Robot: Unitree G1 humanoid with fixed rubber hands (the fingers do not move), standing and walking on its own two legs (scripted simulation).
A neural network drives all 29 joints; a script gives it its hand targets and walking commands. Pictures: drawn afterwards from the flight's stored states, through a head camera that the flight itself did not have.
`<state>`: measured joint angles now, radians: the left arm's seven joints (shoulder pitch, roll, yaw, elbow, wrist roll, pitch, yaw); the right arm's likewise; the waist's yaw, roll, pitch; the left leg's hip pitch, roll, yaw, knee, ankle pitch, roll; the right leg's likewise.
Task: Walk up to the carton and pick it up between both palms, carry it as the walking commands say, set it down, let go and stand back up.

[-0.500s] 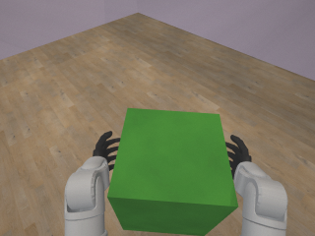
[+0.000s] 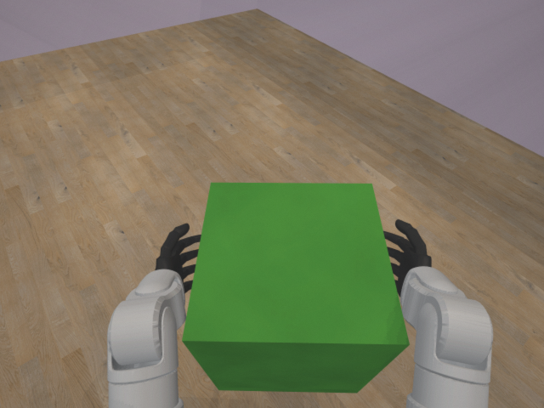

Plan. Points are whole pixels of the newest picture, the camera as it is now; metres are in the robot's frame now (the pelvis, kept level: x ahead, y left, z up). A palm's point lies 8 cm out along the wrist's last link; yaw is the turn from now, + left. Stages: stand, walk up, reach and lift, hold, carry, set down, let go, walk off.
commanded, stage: carry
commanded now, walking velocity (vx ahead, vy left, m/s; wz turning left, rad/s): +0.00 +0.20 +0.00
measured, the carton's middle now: (289, 295) +0.29 +0.00 +0.01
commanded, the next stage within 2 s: none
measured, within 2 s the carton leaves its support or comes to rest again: neither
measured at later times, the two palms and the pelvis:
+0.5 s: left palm (57, 302) +0.22 +0.29 +0.09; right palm (315, 296) +0.25 -0.03 +0.09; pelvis -0.04 +0.12 +0.01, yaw +3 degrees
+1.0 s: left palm out of the picture +0.19 +0.34 +0.10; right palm (276, 343) +0.18 +0.02 +0.10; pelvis -0.08 +0.19 +0.00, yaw -2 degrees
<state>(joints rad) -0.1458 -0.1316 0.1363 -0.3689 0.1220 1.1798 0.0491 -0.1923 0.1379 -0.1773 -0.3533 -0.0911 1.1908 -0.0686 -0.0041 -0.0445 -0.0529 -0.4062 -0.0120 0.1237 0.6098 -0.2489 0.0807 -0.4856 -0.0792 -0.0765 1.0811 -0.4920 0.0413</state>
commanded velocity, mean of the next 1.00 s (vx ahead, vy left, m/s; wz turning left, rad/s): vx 0.00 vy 0.07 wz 0.00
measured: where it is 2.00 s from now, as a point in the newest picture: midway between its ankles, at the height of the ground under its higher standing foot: outside the picture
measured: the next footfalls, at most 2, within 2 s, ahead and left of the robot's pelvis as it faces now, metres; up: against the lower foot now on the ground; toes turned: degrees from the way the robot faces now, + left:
right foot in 0.14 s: +0.02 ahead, -0.05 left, +0.00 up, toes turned -12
left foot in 0.52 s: +0.01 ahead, +0.27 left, +0.00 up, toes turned +5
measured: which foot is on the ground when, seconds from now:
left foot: down 0.00-0.16, up 0.18-0.50, down 0.52-1.00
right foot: up 0.00-0.12, down 0.14-0.52, up 0.54-0.80, down 0.82-1.00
